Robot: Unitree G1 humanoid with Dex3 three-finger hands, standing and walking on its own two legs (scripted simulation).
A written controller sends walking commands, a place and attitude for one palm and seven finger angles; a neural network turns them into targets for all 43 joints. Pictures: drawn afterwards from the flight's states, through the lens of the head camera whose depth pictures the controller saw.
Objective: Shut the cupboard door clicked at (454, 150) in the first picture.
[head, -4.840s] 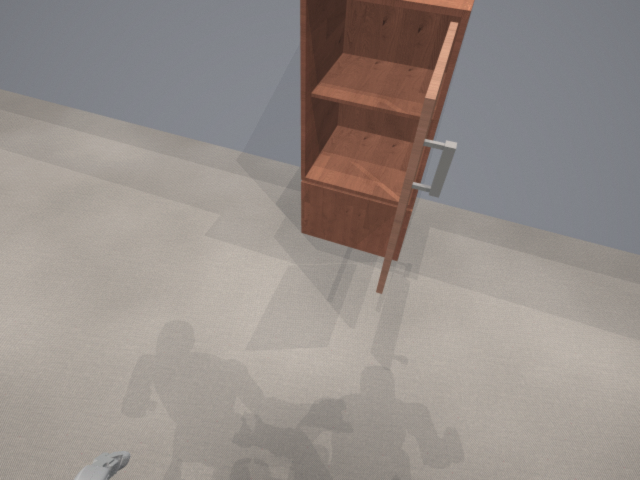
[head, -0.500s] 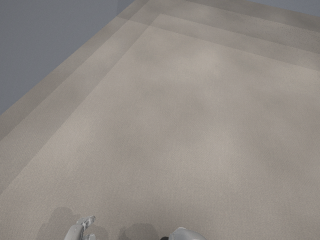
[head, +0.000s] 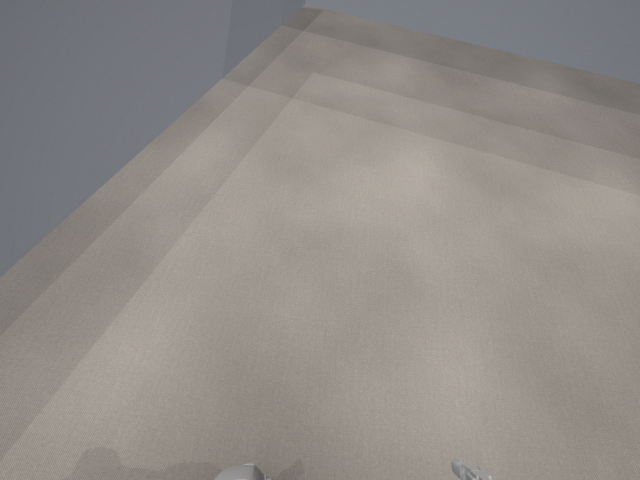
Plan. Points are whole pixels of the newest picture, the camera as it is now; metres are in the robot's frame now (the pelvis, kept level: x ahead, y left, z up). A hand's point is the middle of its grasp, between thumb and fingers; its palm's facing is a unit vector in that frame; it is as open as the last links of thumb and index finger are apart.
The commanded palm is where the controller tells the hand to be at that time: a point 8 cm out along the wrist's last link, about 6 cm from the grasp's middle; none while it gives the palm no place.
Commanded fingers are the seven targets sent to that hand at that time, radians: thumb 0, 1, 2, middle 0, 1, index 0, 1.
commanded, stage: walk around to get in front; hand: left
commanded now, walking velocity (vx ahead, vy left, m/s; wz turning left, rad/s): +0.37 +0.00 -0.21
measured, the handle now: out of the picture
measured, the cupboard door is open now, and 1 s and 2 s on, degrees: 91 91 91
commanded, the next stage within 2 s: walk to a spot facing it in 1.44 s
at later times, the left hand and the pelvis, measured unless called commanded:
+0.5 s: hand (259, 348) +0.33 +0.13 -0.16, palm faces -0.18 -0.96 -0.19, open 7.3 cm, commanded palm none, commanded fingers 0.00 0.90 0.90 -0.20 -0.30 -0.20 -0.30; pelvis +0.21 -0.03 +0.00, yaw -8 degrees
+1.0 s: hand (279, 338) +0.36 +0.10 -0.16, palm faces +0.03 -0.99 -0.14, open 7.3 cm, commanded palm none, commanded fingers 0.00 0.90 0.90 -0.20 -0.30 -0.20 -0.30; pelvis +0.42 -0.06 +0.01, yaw -5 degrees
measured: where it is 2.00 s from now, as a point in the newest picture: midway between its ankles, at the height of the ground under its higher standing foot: (354, 312)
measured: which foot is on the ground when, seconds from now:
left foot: down 0.00-0.52, up 0.54-1.00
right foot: up 0.00-0.48, down 0.50-1.00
